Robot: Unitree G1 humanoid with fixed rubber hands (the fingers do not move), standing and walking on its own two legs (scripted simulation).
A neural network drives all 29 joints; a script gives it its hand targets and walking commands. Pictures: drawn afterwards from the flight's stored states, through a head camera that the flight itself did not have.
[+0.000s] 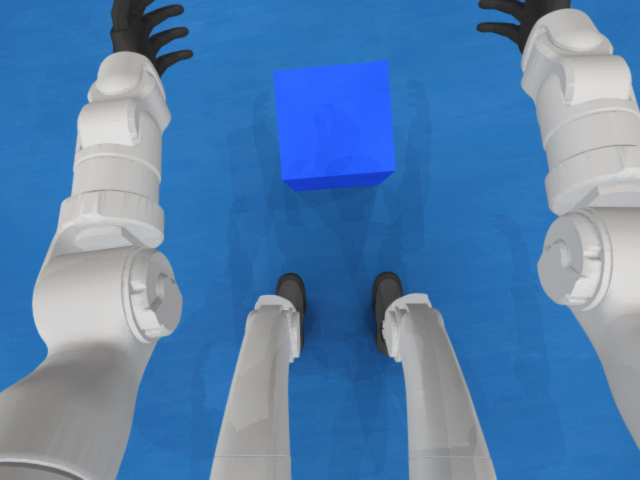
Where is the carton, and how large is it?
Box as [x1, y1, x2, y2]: [273, 60, 395, 191]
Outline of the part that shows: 387,60 273,71 282,179 295,191 378,184 395,170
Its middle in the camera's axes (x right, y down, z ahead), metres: +0.03 -0.22 +0.83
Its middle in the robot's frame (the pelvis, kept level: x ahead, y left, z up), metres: +0.55 +0.01 -0.53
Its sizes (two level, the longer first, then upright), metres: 0.210 0.200 0.250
